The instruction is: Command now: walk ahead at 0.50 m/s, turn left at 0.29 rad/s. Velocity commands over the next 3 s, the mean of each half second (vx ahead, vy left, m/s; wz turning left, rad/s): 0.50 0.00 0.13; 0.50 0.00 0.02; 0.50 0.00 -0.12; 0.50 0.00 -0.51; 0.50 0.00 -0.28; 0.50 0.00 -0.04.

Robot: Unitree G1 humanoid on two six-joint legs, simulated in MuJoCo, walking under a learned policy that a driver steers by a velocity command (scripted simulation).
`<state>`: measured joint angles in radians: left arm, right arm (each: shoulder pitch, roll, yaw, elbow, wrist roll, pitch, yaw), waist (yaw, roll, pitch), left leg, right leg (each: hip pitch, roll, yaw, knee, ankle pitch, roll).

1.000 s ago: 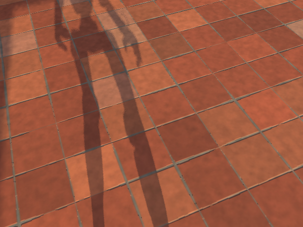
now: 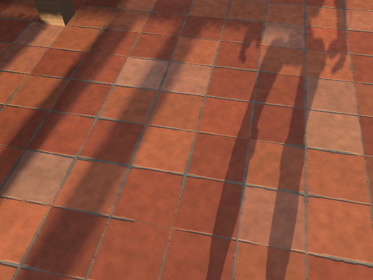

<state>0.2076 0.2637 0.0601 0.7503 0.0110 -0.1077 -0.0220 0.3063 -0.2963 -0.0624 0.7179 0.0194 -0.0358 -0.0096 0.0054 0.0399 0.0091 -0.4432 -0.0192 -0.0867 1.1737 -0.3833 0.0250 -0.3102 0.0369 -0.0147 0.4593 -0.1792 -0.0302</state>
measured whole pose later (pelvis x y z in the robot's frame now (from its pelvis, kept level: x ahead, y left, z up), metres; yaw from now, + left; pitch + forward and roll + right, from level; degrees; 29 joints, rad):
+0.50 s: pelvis +0.26 +0.06 +0.00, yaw +3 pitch +2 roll +0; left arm 0.27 0.31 0.05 0.84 -0.02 -0.08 -0.01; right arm 0.22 -0.27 -0.05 0.70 0.00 -0.07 0.03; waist 0.01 -0.03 0.02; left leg -0.30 -0.04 0.04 0.44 -0.17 0.06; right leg -0.46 -0.07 0.02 1.12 -0.35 -0.01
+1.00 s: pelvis +0.54 +0.01 +0.00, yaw +2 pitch +2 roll +0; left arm 0.16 0.27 0.04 0.79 0.00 -0.08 -0.03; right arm 0.32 -0.30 -0.05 0.83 0.02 -0.08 0.00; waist -0.01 0.02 0.03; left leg -0.37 0.03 -0.03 1.15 -0.40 0.02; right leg -0.37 0.03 -0.05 0.49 -0.16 -0.06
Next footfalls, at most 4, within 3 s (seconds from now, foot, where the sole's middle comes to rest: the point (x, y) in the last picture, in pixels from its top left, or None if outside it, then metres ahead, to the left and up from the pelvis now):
0.34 left None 0.34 0.16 -0.77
0.88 right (220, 238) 0.64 -0.07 -0.77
1.40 left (156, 177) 0.92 0.19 -0.77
1.92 right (223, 135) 1.15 -0.11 -0.77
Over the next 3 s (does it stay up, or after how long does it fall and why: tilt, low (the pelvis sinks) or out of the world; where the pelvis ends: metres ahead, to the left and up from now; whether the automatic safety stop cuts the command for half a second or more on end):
stays up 1.59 -0.23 -0.01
